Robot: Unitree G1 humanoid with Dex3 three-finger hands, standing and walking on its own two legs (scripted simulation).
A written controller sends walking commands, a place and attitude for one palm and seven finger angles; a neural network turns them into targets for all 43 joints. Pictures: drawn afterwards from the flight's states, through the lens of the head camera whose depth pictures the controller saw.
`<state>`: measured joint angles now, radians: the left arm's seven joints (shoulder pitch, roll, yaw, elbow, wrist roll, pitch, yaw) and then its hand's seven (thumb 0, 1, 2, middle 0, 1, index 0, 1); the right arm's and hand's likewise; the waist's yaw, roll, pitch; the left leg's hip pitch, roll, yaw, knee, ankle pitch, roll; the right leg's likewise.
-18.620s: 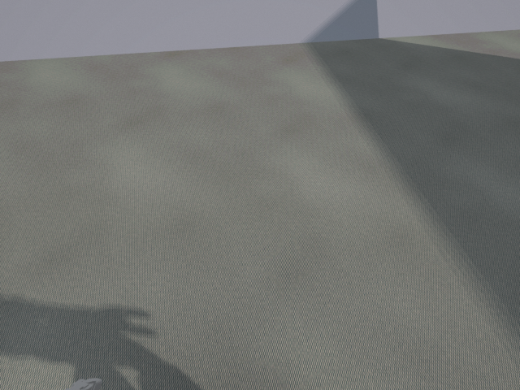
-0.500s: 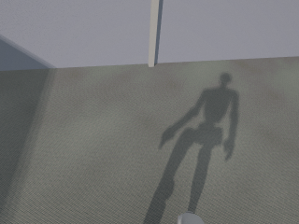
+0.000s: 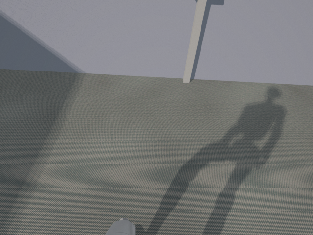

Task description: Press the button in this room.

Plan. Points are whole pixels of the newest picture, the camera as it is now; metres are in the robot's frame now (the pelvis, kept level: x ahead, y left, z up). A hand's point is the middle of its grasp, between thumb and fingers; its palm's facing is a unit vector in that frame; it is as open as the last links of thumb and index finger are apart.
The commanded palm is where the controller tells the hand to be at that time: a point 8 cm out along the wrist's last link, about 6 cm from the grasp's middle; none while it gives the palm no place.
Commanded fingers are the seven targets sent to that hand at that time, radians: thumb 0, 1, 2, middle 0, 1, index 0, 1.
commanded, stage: turn or walk to find it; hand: left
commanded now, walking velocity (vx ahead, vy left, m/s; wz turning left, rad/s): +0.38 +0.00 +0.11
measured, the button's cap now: out of the picture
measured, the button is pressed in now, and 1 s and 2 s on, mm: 0 0 0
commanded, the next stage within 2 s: stand and wait in 0.52 s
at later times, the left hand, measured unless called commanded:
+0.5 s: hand (101, 175) +0.32 +0.21 -0.16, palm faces +0.01 -0.98 -0.18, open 7.4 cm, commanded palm none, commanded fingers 0.00 0.90 0.90 -0.20 -0.30 -0.20 -0.30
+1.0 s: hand (126, 154) +0.41 +0.14 -0.17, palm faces +0.06 -0.98 -0.21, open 7.2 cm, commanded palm none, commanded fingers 0.00 0.90 0.90 -0.20 -0.30 -0.20 -0.30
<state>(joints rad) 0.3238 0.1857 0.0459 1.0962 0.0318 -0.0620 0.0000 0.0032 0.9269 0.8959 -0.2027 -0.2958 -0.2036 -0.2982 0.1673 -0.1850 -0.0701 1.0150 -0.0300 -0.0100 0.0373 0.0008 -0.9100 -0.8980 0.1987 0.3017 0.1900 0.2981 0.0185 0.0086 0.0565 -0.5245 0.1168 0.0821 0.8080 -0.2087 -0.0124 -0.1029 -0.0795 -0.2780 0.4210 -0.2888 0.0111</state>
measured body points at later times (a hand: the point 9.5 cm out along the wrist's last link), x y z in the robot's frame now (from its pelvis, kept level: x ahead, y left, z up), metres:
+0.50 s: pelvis +0.22 +0.03 +0.00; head +0.23 +0.03 +0.45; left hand +0.31 +0.26 -0.14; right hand +0.16 -0.20 -0.15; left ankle +0.14 +0.12 -0.74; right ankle +0.33 -0.11 -0.68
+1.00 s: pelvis +0.37 -0.04 +0.00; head +0.38 -0.05 +0.45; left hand +0.41 +0.19 -0.15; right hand +0.43 -0.27 -0.16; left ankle +0.39 +0.11 -0.72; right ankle +0.40 -0.11 -0.74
